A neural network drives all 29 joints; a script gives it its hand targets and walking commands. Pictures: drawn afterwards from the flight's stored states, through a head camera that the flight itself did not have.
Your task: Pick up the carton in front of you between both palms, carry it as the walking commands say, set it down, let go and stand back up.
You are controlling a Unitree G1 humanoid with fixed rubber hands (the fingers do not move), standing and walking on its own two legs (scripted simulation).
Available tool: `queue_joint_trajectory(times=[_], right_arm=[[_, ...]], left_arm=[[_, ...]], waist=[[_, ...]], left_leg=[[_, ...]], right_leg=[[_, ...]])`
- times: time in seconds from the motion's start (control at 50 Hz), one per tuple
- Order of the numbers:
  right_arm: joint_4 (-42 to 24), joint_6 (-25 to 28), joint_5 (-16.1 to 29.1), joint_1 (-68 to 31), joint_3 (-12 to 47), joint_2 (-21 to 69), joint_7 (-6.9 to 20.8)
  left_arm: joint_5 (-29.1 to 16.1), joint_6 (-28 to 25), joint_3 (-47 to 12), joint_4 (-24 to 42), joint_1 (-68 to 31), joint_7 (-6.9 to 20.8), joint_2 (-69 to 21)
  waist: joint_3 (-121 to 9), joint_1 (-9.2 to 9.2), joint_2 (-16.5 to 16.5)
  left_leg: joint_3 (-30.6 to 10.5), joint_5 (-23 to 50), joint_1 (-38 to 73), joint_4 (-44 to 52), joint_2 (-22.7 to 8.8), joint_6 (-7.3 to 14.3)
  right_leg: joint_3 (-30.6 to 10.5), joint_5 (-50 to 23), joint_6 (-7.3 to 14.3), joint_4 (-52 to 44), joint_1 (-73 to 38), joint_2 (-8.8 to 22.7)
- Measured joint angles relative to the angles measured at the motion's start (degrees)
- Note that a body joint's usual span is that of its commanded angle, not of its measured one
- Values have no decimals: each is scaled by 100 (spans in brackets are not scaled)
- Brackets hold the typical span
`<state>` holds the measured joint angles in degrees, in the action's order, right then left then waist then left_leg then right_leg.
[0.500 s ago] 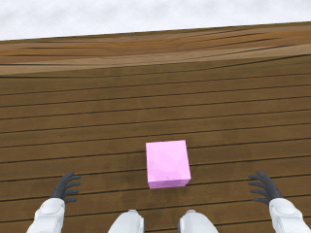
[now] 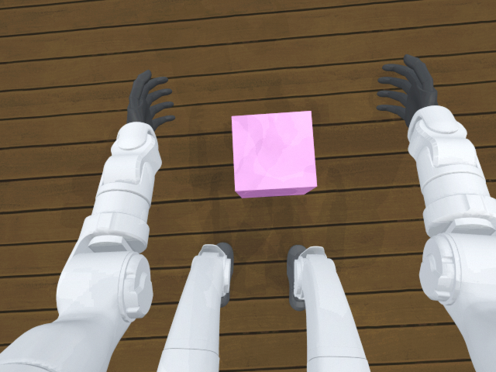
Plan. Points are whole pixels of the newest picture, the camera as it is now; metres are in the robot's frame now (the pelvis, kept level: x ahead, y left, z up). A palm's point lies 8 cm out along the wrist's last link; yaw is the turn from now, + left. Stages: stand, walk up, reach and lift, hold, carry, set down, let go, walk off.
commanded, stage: reach and lift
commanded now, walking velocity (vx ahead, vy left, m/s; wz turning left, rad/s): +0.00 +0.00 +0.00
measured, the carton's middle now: (272, 160) +0.49 -0.02 -0.53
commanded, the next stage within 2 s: none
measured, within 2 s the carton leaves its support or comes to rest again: leaves its support in 1.84 s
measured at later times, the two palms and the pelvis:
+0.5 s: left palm (183, 137) +0.48 +0.18 -0.27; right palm (364, 129) +0.50 -0.20 -0.27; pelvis +0.01 +0.01 -0.11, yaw +1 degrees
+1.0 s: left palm (203, 156) +0.48 +0.18 -0.45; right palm (338, 151) +0.50 -0.20 -0.46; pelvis -0.03 +0.01 -0.27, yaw +2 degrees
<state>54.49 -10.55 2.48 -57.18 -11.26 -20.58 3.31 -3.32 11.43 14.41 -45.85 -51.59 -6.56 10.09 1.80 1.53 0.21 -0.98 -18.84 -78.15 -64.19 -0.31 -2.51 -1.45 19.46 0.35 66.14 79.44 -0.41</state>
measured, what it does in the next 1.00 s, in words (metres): lowers itself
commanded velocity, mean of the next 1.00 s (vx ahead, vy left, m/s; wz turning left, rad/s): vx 0.00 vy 0.00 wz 0.00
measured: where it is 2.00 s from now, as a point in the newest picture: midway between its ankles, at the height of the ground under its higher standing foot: (258, 287)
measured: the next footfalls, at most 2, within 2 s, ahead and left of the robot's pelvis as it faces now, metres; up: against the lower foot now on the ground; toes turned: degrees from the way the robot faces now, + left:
none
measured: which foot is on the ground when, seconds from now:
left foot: down 0.00-1.00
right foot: down 0.00-1.00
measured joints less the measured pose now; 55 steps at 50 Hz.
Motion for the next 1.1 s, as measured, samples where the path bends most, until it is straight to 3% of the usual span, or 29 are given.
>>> queue_joint_trajectory(times=[0.14,0.26,0.36,0.52,0.7,0.94,1.1], right_arm=[[354,158,-335,-1074,-316,22,-10],[322,437,-657,-1012,-644,262,-33],[316,652,-700,-727,-715,427,-124],[96,867,-93,-488,-223,223,-343],[14,744,630,-902,370,-238,-457],[1269,831,930,-2241,776,-500,-529],[1256,1033,1175,-2368,1086,-570,-675]], left_arm=[[326,-169,445,-143,-912,-51,-192],[636,-501,759,-138,-798,86,-353],[678,-758,791,-282,-569,112,-382],[122,-949,212,-181,-518,-75,-192],[-544,-744,-354,-41,-946,-342,98],[-736,-840,-481,-1266,-2221,-310,351],[-1233,-1062,-900,-1648,-2682,-282,644]], waist=[[-130,44,-14],[-449,26,-25],[-784,-26,-6],[-687,-103,-39],[21,-122,-109],[1198,-110,-149],[1854,-71,-199]], left_leg=[[-2,121,-871,-66,-8,-25],[-11,27,-1458,-214,-1,-28],[-21,-335,-2230,-944,29,-28],[-61,-930,-3607,-2623,191,-37],[-39,-1195,-4622,-4298,304,-53],[-40,-1086,-5159,-5385,336,-144],[-82,-1201,-5173,-5876,383,-216]], right_leg=[[-40,-139,5,72,893,-48],[-63,-58,-1,211,1481,-74],[-80,296,-20,925,2245,-86],[-144,905,-108,2600,3600,-78],[-217,1170,-207,4261,4599,-117],[-209,1040,-198,5362,5167,-144],[-130,1195,-96,5887,5181,-39]])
